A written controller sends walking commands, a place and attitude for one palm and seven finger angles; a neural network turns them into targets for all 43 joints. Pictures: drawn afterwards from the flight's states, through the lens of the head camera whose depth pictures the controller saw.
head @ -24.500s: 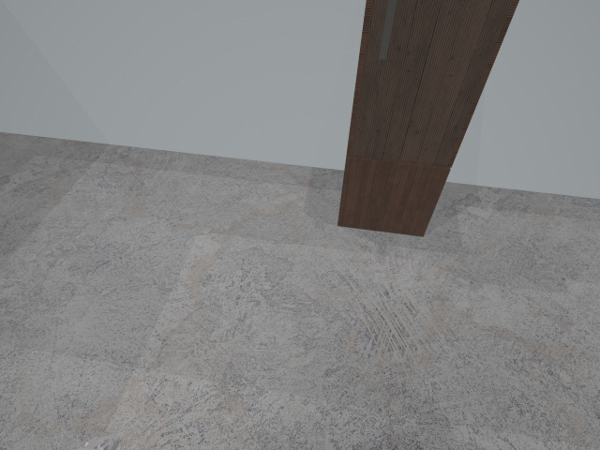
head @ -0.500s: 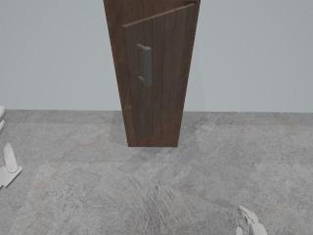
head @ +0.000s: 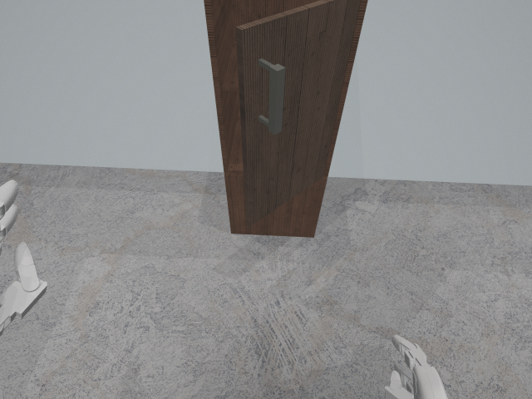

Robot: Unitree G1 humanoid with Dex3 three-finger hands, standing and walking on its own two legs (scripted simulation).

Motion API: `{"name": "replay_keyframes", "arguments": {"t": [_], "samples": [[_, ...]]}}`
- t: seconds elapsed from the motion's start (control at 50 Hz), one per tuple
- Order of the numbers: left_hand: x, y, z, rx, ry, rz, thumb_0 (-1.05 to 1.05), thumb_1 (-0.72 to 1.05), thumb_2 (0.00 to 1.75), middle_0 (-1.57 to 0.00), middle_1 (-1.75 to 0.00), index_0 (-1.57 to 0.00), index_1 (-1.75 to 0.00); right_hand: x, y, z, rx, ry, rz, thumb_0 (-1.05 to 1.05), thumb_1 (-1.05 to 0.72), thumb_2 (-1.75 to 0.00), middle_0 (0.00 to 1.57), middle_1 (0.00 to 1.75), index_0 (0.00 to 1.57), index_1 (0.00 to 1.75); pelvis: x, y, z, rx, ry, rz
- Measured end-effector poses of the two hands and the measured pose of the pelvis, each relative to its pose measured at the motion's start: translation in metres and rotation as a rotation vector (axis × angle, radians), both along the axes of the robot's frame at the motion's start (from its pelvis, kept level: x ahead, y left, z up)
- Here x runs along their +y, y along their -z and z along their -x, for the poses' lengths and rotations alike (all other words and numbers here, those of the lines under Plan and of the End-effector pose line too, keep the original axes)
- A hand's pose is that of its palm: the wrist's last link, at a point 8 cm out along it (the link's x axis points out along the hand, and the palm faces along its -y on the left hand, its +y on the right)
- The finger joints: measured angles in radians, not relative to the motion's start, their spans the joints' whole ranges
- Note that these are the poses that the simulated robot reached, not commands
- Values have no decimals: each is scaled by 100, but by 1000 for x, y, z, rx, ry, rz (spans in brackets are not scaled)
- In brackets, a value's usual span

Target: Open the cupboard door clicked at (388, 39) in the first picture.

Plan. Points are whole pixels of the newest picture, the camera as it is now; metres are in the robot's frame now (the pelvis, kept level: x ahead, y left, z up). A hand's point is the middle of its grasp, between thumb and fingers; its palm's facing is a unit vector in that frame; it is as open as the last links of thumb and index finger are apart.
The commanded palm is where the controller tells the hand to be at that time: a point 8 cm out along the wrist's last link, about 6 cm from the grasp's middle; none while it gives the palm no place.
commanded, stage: stop stepping back and stand still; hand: left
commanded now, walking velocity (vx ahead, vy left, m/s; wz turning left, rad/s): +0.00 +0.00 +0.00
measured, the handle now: (269, 97) +0.67 +0.04 +0.10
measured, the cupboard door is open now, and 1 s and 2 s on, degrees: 44 44 44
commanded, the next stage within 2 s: let the arm hang, fingers relaxed in 0.06 s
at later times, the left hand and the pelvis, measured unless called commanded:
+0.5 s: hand out of the picture +0.03 +0.16 -0.18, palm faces -0.01 -0.98 -0.19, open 7.2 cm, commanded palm none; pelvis -0.01 -0.02 -0.01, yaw +2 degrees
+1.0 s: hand out of the picture +0.04 +0.21 -0.16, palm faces +0.05 -0.95 -0.31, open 7.4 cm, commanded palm none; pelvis +0.00 -0.02 +0.00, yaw +2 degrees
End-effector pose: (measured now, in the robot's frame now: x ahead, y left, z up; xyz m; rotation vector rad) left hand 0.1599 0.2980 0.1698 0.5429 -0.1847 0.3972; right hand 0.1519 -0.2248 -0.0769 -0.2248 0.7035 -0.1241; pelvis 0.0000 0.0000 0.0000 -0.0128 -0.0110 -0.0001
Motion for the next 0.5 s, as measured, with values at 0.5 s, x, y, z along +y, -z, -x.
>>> {"name": "replay_keyframes", "arguments": {"t": [0.5], "samples": [[-87, 319, 133, 1420, -139, 571, 1, 95, 90, -20, -30, -20, -30, -60, 59, 118, 573, 86, 42, 1, -91, -89, 20, 30, 20, 30, -17, 8, 10, -6, -32, -8]]}}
